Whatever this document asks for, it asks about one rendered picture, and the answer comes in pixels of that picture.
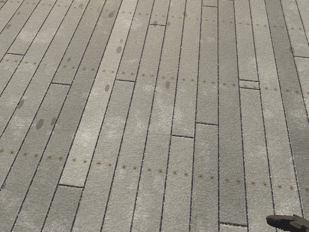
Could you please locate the right robot hand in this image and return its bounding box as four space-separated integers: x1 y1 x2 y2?
266 214 309 232

